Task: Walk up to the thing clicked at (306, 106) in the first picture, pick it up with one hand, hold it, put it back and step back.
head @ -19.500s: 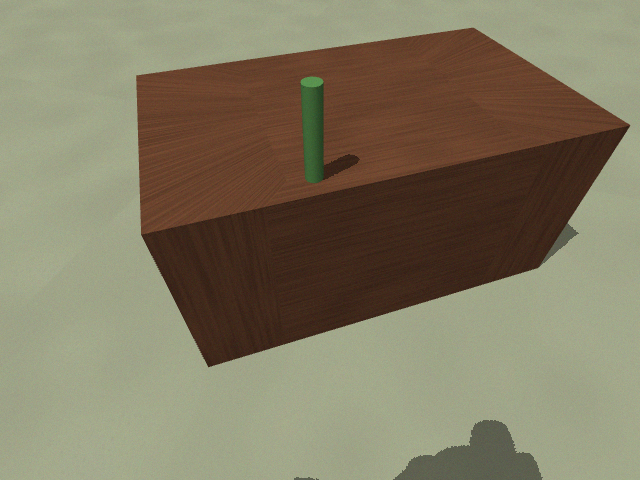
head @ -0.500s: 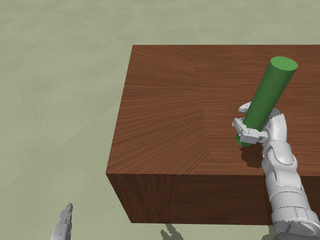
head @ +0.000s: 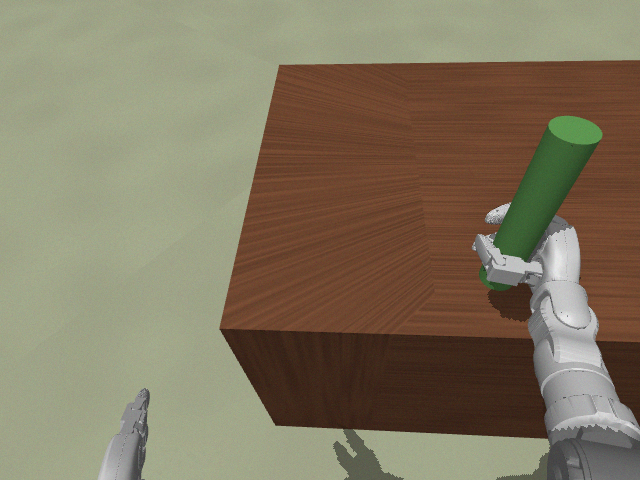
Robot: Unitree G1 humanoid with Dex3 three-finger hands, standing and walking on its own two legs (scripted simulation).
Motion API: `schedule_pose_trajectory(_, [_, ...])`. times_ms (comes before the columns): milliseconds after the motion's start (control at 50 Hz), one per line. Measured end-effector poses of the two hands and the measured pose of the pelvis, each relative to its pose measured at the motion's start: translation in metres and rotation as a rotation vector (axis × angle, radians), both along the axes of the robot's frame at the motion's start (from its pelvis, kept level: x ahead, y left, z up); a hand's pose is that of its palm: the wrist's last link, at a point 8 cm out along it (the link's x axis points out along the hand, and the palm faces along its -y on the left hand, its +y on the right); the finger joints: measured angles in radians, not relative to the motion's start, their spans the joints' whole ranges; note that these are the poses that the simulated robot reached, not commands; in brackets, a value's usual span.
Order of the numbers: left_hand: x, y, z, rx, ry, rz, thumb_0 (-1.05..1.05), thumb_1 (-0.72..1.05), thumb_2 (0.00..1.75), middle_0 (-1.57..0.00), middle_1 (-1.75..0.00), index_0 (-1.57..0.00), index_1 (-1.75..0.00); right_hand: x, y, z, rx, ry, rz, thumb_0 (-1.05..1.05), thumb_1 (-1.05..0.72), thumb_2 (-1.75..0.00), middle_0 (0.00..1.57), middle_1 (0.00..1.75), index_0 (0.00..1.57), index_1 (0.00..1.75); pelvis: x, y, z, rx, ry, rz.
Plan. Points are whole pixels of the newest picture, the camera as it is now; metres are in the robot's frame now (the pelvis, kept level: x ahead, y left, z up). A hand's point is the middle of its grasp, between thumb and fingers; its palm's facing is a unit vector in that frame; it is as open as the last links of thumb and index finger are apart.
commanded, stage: lower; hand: right
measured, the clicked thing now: (527, 218) +0.42 -0.20 +0.11
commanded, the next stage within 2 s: loosen in 1.18 s
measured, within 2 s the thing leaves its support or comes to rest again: rests again in 1.04 s
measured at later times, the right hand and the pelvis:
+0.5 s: hand (489, 261) +0.43 -0.19 +0.01, palm faces +0.12 +0.99 +0.02, open 6.1 cm; pelvis -0.01 +0.00 -0.03, yaw +0 degrees
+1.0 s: hand (485, 272) +0.43 -0.19 -0.02, palm faces +0.13 +0.99 +0.02, open 6.1 cm; pelvis -0.02 +0.00 -0.05, yaw +0 degrees
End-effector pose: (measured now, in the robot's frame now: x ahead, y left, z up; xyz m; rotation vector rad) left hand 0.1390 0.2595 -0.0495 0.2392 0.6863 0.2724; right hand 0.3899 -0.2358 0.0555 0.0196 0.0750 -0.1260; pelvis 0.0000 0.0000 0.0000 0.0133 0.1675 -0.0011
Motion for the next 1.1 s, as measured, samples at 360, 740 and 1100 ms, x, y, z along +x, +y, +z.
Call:
schedule_pose_trajectory(360, [-0.012, 0.003, -0.005, 0.053, -0.014, -0.028, -0.01, -0.55, 0.07, -0.07, -0.05, -0.06, -0.06, 0.009, -0.001, -0.036, -0.001, -0.021, 0.0, -0.03, -0.05, -1.16, 0.96, 1.09, 0.97, 1.13, -0.01, -0.002, -0.024, 0.005, 0.081, 0.003])
schedule_pose_trajectory(740, [-0.017, 0.004, -0.003, 0.097, -0.038, -0.058, -0.01, -0.55, 0.07, -0.07, -0.05, -0.05, -0.06, 0.012, -0.003, -0.061, 0.001, -0.023, -0.004, -0.03, -0.05, -1.16, 0.96, 1.09, 0.97, 1.13, -0.015, -0.001, -0.042, 0.01, 0.124, 0.0])
schedule_pose_trajectory(1100, [-0.018, 0.003, -0.006, 0.103, -0.044, -0.078, -0.01, -0.55, 0.06, -0.06, -0.04, -0.05, -0.05, 0.01, -0.003, -0.08, 0.003, -0.018, -0.011, -0.03, -0.06, -1.15, 0.96, 1.1, 0.96, 1.14, -0.017, 0.002, -0.052, 0.012, 0.148, -0.003])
